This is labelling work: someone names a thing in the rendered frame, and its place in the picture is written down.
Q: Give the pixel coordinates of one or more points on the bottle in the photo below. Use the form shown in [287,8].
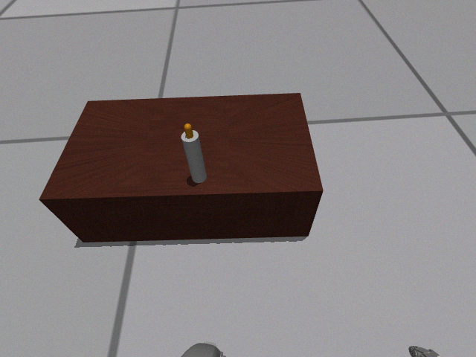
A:
[193,151]

